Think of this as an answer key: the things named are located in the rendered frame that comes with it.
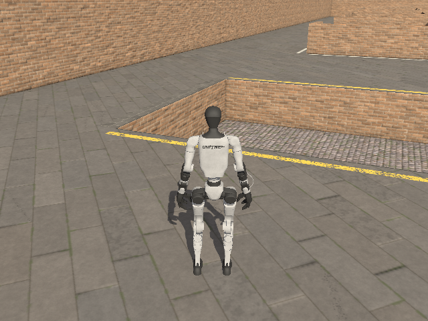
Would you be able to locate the robot left foot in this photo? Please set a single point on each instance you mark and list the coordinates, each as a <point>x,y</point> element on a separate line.
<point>197,269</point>

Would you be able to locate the robot left forearm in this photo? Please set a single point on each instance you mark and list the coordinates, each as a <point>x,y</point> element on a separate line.
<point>184,179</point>

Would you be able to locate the robot right upper arm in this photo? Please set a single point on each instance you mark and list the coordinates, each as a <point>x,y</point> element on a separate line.
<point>237,152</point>

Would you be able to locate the robot right forearm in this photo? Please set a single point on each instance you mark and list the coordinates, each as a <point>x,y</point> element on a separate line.
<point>243,180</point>

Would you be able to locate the robot left upper arm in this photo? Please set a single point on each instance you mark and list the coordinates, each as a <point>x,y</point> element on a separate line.
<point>189,153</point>

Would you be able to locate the left robot hand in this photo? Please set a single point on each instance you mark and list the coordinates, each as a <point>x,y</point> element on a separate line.
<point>180,199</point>

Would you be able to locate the left robot shin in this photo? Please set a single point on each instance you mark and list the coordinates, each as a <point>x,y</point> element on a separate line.
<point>197,243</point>

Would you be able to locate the right robot hand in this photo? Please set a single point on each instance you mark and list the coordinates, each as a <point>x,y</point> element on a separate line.
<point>247,199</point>

